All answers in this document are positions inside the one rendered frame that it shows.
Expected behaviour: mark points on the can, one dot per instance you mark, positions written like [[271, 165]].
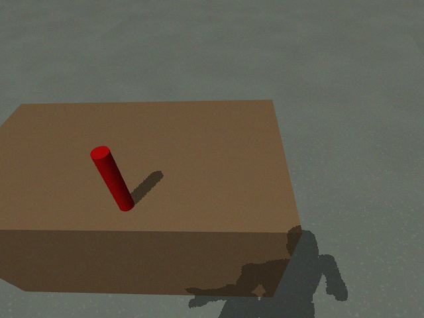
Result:
[[110, 173]]

